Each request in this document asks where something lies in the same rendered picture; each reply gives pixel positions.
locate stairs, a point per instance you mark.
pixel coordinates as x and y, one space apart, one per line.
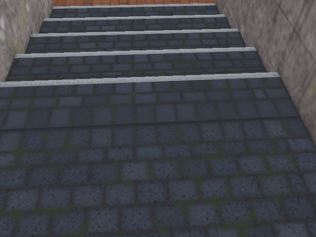
124 41

